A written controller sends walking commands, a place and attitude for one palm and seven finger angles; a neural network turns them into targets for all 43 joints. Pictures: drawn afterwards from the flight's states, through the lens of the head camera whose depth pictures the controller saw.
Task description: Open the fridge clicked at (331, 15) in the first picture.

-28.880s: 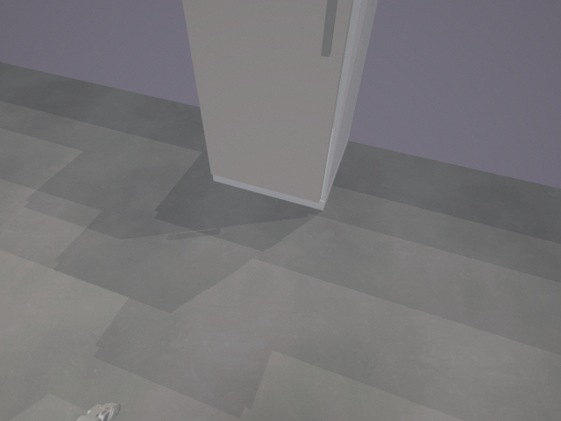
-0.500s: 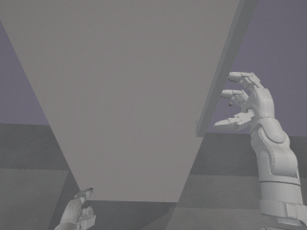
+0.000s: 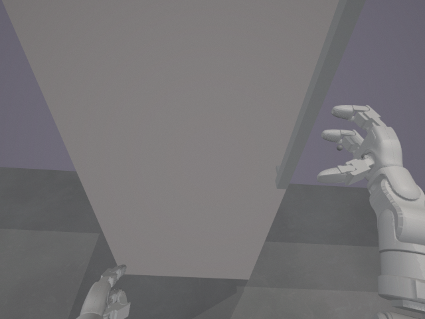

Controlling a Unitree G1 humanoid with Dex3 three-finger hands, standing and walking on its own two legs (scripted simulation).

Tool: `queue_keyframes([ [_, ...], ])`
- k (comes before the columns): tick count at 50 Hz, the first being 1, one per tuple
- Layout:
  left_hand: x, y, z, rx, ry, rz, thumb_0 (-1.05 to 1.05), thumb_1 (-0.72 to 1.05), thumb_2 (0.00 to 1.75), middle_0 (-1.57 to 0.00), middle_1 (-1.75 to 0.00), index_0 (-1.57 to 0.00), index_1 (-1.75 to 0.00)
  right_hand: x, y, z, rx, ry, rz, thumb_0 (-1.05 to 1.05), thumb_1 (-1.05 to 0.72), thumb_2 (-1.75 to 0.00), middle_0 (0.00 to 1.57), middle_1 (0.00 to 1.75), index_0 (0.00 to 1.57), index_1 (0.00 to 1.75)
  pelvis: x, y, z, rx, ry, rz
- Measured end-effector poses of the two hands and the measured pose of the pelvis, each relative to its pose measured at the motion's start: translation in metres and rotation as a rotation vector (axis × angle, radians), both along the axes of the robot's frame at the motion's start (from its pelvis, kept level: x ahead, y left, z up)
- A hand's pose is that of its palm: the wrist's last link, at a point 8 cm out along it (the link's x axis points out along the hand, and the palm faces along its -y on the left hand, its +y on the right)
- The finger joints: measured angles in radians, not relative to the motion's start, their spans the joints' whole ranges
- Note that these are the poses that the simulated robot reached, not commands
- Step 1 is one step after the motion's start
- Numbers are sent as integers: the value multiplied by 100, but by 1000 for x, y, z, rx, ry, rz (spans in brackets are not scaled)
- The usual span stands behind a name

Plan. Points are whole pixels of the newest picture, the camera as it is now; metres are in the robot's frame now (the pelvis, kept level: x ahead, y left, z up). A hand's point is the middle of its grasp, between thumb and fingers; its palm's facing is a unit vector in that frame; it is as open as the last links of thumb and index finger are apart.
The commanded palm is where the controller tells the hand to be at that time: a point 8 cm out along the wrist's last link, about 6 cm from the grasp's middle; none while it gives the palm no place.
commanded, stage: move the hooked fingers beside the handle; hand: right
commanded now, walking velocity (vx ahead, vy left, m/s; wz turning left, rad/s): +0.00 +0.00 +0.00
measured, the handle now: (306, 104) +0.45 -0.14 +0.23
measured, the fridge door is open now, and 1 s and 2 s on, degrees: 0 0 0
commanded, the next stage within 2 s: none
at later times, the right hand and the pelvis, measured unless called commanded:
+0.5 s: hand (338, 147) +0.37 -0.19 +0.19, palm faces +0.02 +1.00 -0.04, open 14.0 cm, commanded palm +0.34 -0.24 +0.20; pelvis +0.00 +0.00 +0.00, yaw +0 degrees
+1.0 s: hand (346, 141) +0.37 -0.20 +0.21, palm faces +0.00 +1.00 -0.04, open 14.0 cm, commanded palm +0.35 -0.25 +0.20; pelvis +0.01 -0.01 +0.00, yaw +0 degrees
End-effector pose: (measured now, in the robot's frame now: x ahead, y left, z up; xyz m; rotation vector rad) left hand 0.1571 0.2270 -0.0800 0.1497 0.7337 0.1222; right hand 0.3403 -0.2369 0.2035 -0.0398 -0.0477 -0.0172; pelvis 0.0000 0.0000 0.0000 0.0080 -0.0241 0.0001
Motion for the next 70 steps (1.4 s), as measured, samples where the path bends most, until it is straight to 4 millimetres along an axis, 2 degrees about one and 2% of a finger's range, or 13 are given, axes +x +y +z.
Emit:
queue_keyframes([
  [8,1,2,0,25,-1,-10,2,91,90,-20,-30,-20,-30,-9,-3,-4,-4,-18,10,-1,50,-30,30,120,30,120,-2,-1,0,1,-3,-11],
  [16,9,-5,2,12,-26,-18,1,91,90,-20,-30,-20,-30,4,3,5,-12,-18,26,-1,50,-30,30,120,30,120,-1,-3,0,1,6,-13],
  [21,10,-8,1,-1,-20,-18,1,91,90,-20,-30,-20,-30,11,4,-3,3,19,32,-1,50,-30,30,120,30,120,2,-4,0,0,15,-7],
  [26,10,-7,0,3,-4,-14,1,91,90,-20,-30,-21,-30,12,-8,-9,-1,29,-7,-1,50,-30,30,120,30,120,6,-3,0,1,18,-2],
  [34,14,-3,1,21,-2,-14,1,91,90,-20,-30,-20,-30,4,-25,3,-18,-36,-1,-1,50,-30,30,120,30,120,13,-4,0,7,17,-9],
  [42,24,-6,2,23,-21,-22,2,91,90,-20,-30,-20,-30,6,-16,-14,-11,42,34,-1,50,-30,30,120,30,120,12,-8,-1,8,26,-16],
  [47,28,-13,5,19,-34,-33,1,91,90,-20,-30,-20,-30,9,-8,-3,-7,-30,39,-1,50,-30,30,120,30,120,14,-9,-1,6,23,-12],
  [51,28,-17,5,9,-29,-34,1,91,90,-20,-30,-20,-30,15,-17,6,-3,-35,13,-1,50,-30,30,120,30,120,15,-8,-1,7,24,-9],
  [55,25,-16,3,0,-12,-29,1,91,90,-20,-30,-21,-30,17,-28,-5,-11,44,-11,-1,50,-30,30,120,30,120,14,-8,-1,8,31,-8],
  [60,20,-12,-1,11,6,-24,1,91,90,-20,-30,-21,-30,8,-23,-18,-11,51,21,-1,50,-30,30,120,30,120,14,-10,-1,9,32,-9],
  [66,19,-12,2,29,-1,-27,2,91,90,-20,-30,-20,-30,3,-18,2,-12,-59,31,-1,50,-30,30,120,30,120,14,-10,-1,9,17,-13],
  [70,21,-13,3,17,-12,-26,2,91,90,-20,-30,-20,-30,7,-21,10,-14,-43,17,-1,50,-30,30,120,30,120,13,-11,0,9,17,-11],
])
